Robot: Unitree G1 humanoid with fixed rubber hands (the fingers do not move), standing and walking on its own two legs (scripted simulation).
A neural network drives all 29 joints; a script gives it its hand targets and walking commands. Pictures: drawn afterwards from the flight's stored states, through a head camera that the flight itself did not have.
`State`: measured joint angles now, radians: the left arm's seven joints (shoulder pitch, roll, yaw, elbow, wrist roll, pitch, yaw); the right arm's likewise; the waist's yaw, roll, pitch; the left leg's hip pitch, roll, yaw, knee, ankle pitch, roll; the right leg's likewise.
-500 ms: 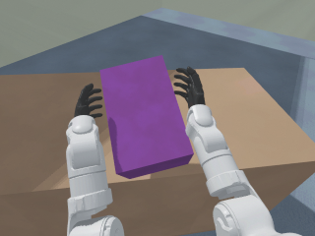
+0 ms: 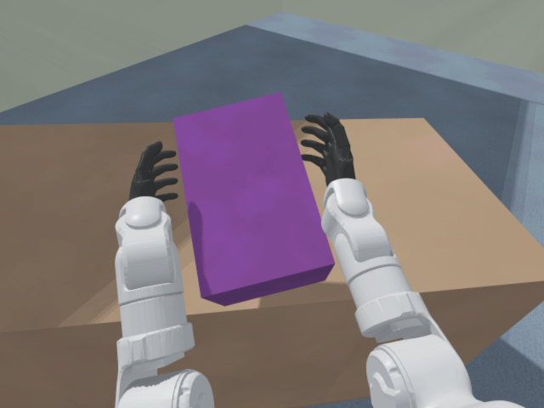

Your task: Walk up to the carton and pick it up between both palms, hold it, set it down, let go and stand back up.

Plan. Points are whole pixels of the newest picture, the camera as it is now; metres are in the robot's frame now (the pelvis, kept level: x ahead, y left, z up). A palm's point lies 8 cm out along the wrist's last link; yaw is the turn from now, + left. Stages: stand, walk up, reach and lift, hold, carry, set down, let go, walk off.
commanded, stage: hold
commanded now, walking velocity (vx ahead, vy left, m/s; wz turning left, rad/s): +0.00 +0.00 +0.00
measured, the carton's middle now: (252, 202) +0.40 +0.00 +0.11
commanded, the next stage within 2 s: none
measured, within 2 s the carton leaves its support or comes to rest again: neither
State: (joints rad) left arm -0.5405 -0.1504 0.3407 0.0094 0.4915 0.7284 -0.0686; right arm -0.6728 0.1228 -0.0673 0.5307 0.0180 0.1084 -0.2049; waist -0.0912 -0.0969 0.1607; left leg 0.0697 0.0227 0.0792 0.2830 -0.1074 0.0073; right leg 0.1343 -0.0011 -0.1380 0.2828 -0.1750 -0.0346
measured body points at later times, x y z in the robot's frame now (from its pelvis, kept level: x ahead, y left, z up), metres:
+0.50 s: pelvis +0.00 +0.00 +0.00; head -0.03 +0.03 +0.45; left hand +0.36 +0.15 +0.17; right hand +0.37 -0.12 +0.19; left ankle +0.05 +0.11 -0.75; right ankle +0.01 -0.09 -0.75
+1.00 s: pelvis +0.00 +0.00 +0.00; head -0.04 +0.03 +0.45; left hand +0.36 +0.15 +0.17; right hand +0.37 -0.12 +0.20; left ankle +0.05 +0.11 -0.75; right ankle +0.01 -0.09 -0.75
